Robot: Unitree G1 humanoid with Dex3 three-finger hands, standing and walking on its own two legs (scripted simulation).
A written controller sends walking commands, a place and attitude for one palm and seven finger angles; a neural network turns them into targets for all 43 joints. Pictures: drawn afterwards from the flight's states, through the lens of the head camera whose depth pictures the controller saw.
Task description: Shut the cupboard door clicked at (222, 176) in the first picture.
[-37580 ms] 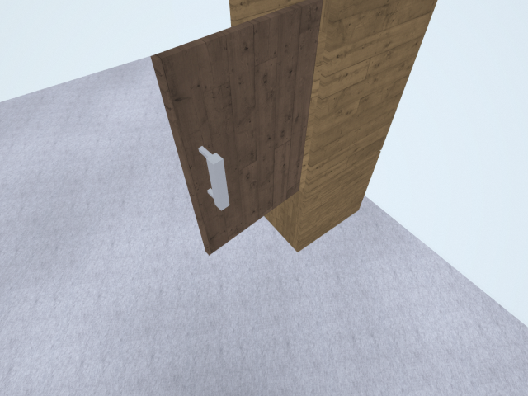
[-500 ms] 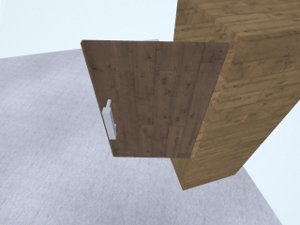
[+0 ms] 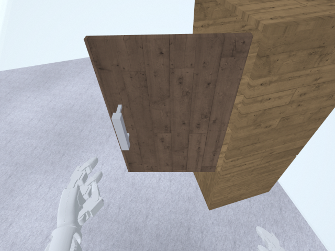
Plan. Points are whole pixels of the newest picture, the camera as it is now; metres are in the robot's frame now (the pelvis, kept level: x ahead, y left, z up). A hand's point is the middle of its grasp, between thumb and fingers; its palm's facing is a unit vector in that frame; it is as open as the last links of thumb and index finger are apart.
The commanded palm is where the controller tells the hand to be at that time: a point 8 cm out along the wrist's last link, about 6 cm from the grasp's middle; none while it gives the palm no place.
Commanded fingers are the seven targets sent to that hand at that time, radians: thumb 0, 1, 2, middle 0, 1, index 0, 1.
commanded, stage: raise the hand and make a fist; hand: left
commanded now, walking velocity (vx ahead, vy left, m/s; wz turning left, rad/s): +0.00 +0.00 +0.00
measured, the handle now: (122, 127) +0.48 +0.15 +0.01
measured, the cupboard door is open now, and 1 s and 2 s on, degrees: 73 73 73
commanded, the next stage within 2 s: bring the fist close to the handle in 1.68 s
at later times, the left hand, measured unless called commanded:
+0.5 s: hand (110, 223) +0.21 +0.14 -0.03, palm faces -0.18 -0.98 +0.01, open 4.6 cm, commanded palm +0.16 +0.22 -0.01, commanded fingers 0.00 0.90 0.90 -0.88 -1.04 -0.88 -1.04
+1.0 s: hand (74, 216) +0.21 +0.21 +0.02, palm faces +0.03 -1.00 -0.04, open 3.1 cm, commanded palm +0.18 +0.25 +0.00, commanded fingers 0.00 0.90 0.90 -1.30 -1.50 -1.30 -1.50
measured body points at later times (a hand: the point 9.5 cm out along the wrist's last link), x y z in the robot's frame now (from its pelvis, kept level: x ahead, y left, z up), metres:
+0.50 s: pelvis +0.00 -0.02 -0.08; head +0.07 -0.02 +0.37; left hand +0.21 +0.20 -0.02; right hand +0.21 -0.23 -0.16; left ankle +0.03 +0.08 -0.71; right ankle +0.01 -0.09 -0.71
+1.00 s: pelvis -0.01 +0.02 -0.05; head +0.05 +0.03 +0.39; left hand +0.20 +0.26 +0.03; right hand +0.19 -0.21 -0.12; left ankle +0.03 +0.08 -0.71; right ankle +0.01 -0.09 -0.71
